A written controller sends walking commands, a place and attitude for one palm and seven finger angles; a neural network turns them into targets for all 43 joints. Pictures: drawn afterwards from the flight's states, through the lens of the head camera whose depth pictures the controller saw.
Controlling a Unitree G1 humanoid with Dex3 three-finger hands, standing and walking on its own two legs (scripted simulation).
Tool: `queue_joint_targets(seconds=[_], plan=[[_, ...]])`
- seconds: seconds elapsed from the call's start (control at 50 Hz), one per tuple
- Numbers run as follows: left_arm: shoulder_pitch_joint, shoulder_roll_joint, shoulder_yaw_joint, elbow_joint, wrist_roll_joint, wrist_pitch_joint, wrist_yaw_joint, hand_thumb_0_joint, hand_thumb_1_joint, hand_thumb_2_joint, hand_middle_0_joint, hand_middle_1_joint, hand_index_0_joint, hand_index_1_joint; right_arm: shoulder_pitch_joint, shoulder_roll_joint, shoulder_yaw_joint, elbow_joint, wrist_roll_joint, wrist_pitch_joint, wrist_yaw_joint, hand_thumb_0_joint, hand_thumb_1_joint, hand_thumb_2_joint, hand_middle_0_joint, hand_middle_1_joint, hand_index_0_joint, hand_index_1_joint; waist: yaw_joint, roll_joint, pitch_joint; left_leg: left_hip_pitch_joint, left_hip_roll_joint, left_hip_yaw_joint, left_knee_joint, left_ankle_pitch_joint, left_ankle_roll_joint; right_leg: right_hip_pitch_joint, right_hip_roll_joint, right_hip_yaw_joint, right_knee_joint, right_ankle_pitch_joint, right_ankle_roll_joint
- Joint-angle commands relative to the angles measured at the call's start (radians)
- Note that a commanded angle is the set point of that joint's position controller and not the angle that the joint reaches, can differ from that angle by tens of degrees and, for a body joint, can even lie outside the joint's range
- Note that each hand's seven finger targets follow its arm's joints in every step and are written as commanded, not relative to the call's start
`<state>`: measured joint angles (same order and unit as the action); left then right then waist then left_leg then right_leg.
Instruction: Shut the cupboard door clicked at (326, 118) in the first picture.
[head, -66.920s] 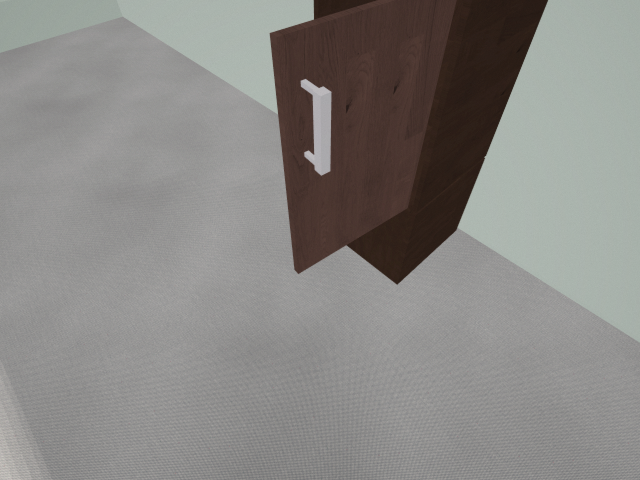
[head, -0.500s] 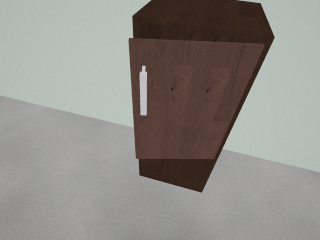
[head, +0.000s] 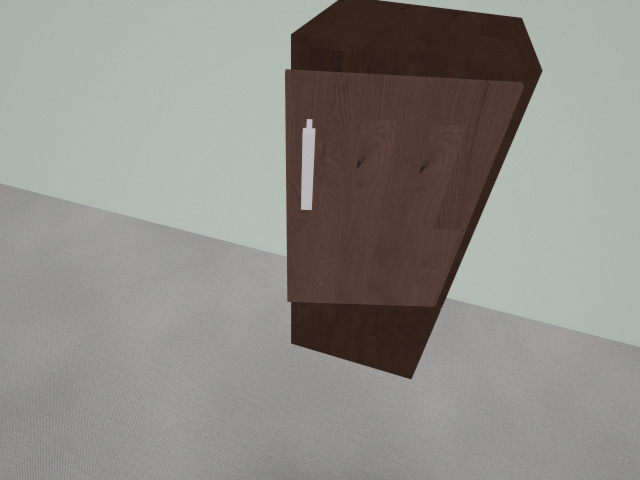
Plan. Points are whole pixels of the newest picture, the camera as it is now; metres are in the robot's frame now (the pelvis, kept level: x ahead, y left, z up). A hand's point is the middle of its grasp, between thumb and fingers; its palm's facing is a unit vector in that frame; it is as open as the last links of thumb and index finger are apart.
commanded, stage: come to a stop and stand still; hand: left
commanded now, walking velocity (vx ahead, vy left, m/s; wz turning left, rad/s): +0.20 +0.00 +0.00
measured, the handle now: (307, 165) +0.62 +0.08 +0.10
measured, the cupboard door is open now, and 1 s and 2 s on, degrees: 17 17 17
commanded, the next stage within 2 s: look again from close up in 1.00 s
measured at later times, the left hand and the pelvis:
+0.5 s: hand out of the picture +0.00 +0.21 -0.16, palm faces -0.03 -0.99 -0.15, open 7.3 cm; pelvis -0.04 +0.03 +0.02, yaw -2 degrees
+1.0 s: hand out of the picture +0.04 +0.17 -0.17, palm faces +0.00 -0.98 -0.22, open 7.2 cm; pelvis -0.01 -0.01 +0.00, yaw -2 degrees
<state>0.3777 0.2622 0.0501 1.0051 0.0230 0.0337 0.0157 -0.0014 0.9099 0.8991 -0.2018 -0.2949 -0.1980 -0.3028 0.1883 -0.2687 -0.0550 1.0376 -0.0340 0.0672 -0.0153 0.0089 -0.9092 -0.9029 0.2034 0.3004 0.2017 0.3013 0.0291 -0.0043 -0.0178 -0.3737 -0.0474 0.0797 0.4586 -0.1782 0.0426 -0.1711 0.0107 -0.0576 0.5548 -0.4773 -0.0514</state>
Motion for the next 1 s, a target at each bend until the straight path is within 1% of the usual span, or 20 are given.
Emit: queue_joint_targets(seconds=[0.0,0.02,0.04,0.1,0.14,0.16,0.18,0.2,0.22,0.26,0.32,0.5,0.58,0.6,0.64,0.66,0.7,0.74,0.82,0.98], plan=[[-0.116,0.111,0.002,-0.054,0.002,0.008,0.032,0.0,0.9,0.9,-0.2,-0.3,-0.2,-0.3,0.065,-0.036,-0.037,-0.078,0.016,0.032,0.0,0.0,-0.9,-0.9,0.2,0.3,0.2,0.3,-0.124,-0.18,0.18,0.056,0.032,-0.141,0.763,-0.129,-0.094,-0.597,-0.389,0.471,-0.599,-0.349,-0.152],[-0.242,0.109,0.003,-0.088,0.003,-0.027,0.038,0.0,0.9,0.9,-0.2,-0.3,-0.2,-0.3,0.151,-0.026,-0.033,-0.055,0.013,0.015,0.013,0.0,-0.9,-0.9,0.2,0.3,0.2,0.3,-0.179,-0.153,0.17,0.069,0.066,-0.143,0.798,-0.097,-0.077,-0.601,-0.329,0.399,-0.565,-0.333,-0.113],[-0.24,0.094,0.0,-0.089,0.008,-0.045,0.037,0.0,0.9,0.9,-0.2,-0.3,-0.2,-0.3,0.207,-0.016,-0.025,-0.043,0.012,-0.01,0.022,0.0,-0.9,-0.9,0.2,0.3,0.2,0.3,-0.178,-0.112,0.153,0.039,0.067,-0.091,0.688,-0.101,-0.068,-0.462,-0.251,0.268,-0.477,-0.181,-0.072],[-0.033,0.098,0.011,-0.025,0.016,-0.046,0.021,0.0,0.9,0.9,-0.2,-0.3,-0.2,-0.3,0.14,0.05,-0.008,-0.072,0.021,-0.053,0.022,0.0,-0.9,-0.9,0.2,0.3,0.2,0.3,-0.052,-0.091,0.142,0.06,0.069,-0.008,0.268,-0.278,-0.04,-0.227,-0.242,0.237,-0.369,-0.131,-0.097],[0.018,0.087,0.017,0.003,0.006,-0.029,0.008,0.0,0.9,0.9,-0.2,-0.3,-0.2,-0.3,0.217,0.08,0.003,-0.045,0.016,-0.072,0.01,0.0,-0.9,-0.9,0.2,0.3,0.2,0.3,-0.055,-0.081,0.122,0.245,0.034,0.044,0.008,-0.225,-0.025,-0.295,-0.184,0.2,-0.262,-0.25,-0.061],[0.026,0.046,0.012,-0.001,0.004,-0.022,0.0,0.0,0.9,0.9,-0.2,-0.3,-0.2,-0.3,0.257,0.064,0.003,-0.027,0.016,-0.08,0.0,0.0,-0.9,-0.9,0.2,0.3,0.2,0.3,-0.055,-0.002,0.161,0.286,0.062,-0.025,-0.088,-0.274,-0.012,-0.354,-0.121,0.151,-0.127,-0.211,-0.026],[0.031,-0.024,0.006,-0.02,-0.002,-0.022,-0.009,0.0,0.9,0.9,-0.2,-0.3,-0.2,-0.3,0.309,-0.002,-0.011,-0.022,-0.001,-0.088,-0.011,0.0,-0.9,-0.9,0.2,0.3,0.2,0.3,-0.074,0.187,0.167,0.302,0.275,-0.363,-0.249,-0.503,0.064,-0.488,-0.034,0.059,0.127,-0.117,0.027],[-0.038,-0.038,0.012,-0.075,0.0,-0.023,-0.015,0.0,0.9,0.9,-0.2,-0.3,-0.2,-0.3,0.324,-0.102,-0.031,-0.034,-0.005,-0.089,-0.027,0.0,-0.9,-0.9,0.2,0.3,0.2,0.3,-0.084,0.226,0.195,0.198,0.456,-0.587,-0.387,-0.653,0.144,-0.55,-0.026,0.017,0.349,0.003,0.05],[-0.089,-0.023,0.018,-0.082,0.015,-0.006,-0.018,0.0,0.9,0.9,-0.2,-0.3,-0.2,-0.3,0.275,-0.078,-0.024,-0.025,-0.001,-0.088,-0.029,0.0,-0.9,-0.9,0.2,0.3,0.2,0.3,-0.065,0.151,0.204,0.064,0.446,-0.624,-0.43,-0.675,0.113,-0.512,-0.068,0.117,0.47,0.101,0.037],[-0.019,-0.024,0.023,-0.041,0.015,-0.009,-0.021,0.0,0.9,0.9,-0.2,-0.3,-0.2,-0.3,0.186,-0.01,0.001,-0.026,0.006,-0.104,-0.034,0.0,-0.9,-0.9,0.2,0.3,0.2,0.3,-0.005,0.114,0.163,0.026,0.361,-0.459,-0.396,-0.512,0.066,-0.464,-0.071,0.127,0.548,0.224,0.047],[-0.001,-0.052,0.019,-0.017,0.008,-0.009,-0.026,0.0,0.9,0.9,-0.2,-0.3,-0.2,-0.3,0.228,0.005,-0.003,0.001,0.008,-0.116,-0.039,0.0,-0.9,-0.9,0.2,0.3,0.2,0.3,-0.02,0.088,0.109,0.101,0.307,-0.32,-0.352,-0.367,0.074,-0.448,-0.064,0.098,0.542,0.278,0.066],[-0.165,-0.076,-0.001,-0.072,-0.001,-0.005,-0.025,0.0,0.9,0.9,-0.2,-0.3,-0.2,-0.3,0.334,0.008,-0.005,0.055,-0.006,-0.096,-0.035,0.0,-0.9,-0.9,0.2,0.3,0.2,0.3,-0.084,0.143,0.127,0.107,0.317,-0.275,-0.335,-0.311,0.107,-0.307,-0.088,0.013,0.166,0.159,0.074],[-0.072,-0.076,-0.005,-0.022,-0.007,-0.02,-0.012,0.0,0.9,0.9,-0.2,-0.3,-0.2,-0.3,0.302,0.015,-0.002,0.061,0.0,-0.083,-0.027,0.0,-0.9,-0.9,0.2,0.3,0.2,0.3,-0.034,0.094,0.072,0.021,0.255,-0.212,-0.204,-0.254,0.055,0.006,-0.033,-0.028,-0.119,0.219,0.072],[-0.032,-0.058,-0.004,0.0,-0.009,-0.027,-0.003,0.0,0.9,0.9,-0.2,-0.3,-0.2,-0.3,0.302,0.041,0.004,0.065,0.006,-0.082,-0.023,0.0,-0.9,-0.9,0.2,0.3,0.2,0.3,-0.021,0.047,0.061,-0.031,0.211,-0.171,-0.14,-0.251,0.02,0.103,-0.065,0.015,-0.178,0.232,0.062],[0.011,0.028,0.003,0.022,-0.01,-0.038,0.014,0.0,0.9,0.9,-0.2,-0.3,-0.2,-0.3,0.283,0.128,0.029,0.044,0.017,-0.08,-0.016,0.0,-0.9,-0.9,0.2,0.3,0.2,0.3,-0.013,-0.148,0.085,-0.136,0.084,-0.016,0.07,-0.279,-0.046,0.105,-0.299,0.273,-0.305,0.069,-0.038],[-0.019,0.061,0.006,0.01,-0.008,-0.039,0.017,0.0,0.9,0.9,-0.2,-0.3,-0.2,-0.3,0.281,0.119,0.025,0.039,0.015,-0.071,-0.011,0.0,-0.9,-0.9,0.2,0.3,0.2,0.3,-0.031,-0.121,0.087,-0.057,0.092,-0.016,0.129,-0.268,-0.048,-0.02,-0.359,0.322,-0.36,-0.038,-0.074],[-0.106,0.028,0.0,-0.012,-0.01,-0.056,0.02,0.0,0.9,0.9,-0.2,-0.3,-0.2,-0.3,0.288,0.111,0.022,0.064,0.009,-0.06,-0.007,0.0,-0.9,-0.9,0.2,0.3,0.2,0.3,-0.062,-0.195,0.12,0.055,0.112,-0.045,0.139,-0.135,-0.047,-0.152,-0.284,0.275,-0.372,0.061,-0.065],[-0.142,-0.003,-0.004,-0.014,-0.011,-0.057,0.02,0.0,0.9,0.9,-0.2,-0.3,-0.2,-0.3,0.316,0.112,0.026,0.086,0.013,-0.066,-0.007,0.0,-0.9,-0.9,0.2,0.3,0.2,0.3,-0.077,-0.093,0.093,0.155,0.115,-0.052,0.028,-0.011,-0.055,-0.156,-0.225,0.169,-0.265,0.236,-0.032],[-0.108,0.008,0.004,-0.01,-0.013,-0.046,0.025,0.0,0.9,0.9,-0.2,-0.3,-0.2,-0.3,0.219,0.061,0.018,0.053,0.019,-0.075,-0.013,0.0,-0.9,-0.9,0.2,0.3,0.2,0.3,-0.029,0.063,0.046,0.151,0.147,-0.069,-0.027,0.253,-0.053,-0.029,-0.165,0.094,-0.092,0.572,0.017],[-0.116,0.045,0.008,-0.037,-0.001,-0.026,0.031,0.0,0.9,0.9,-0.2,-0.3,-0.2,-0.3,0.107,0.015,-0.009,-0.02,0.021,-0.045,-0.015,0.0,-0.9,-0.9,0.2,0.3,0.2,0.3,-0.041,-0.077,0.002,0.203,0.133,-0.047,0.066,0.232,-0.054,-0.063,-0.204,0.124,-0.065,0.664,0.006]])
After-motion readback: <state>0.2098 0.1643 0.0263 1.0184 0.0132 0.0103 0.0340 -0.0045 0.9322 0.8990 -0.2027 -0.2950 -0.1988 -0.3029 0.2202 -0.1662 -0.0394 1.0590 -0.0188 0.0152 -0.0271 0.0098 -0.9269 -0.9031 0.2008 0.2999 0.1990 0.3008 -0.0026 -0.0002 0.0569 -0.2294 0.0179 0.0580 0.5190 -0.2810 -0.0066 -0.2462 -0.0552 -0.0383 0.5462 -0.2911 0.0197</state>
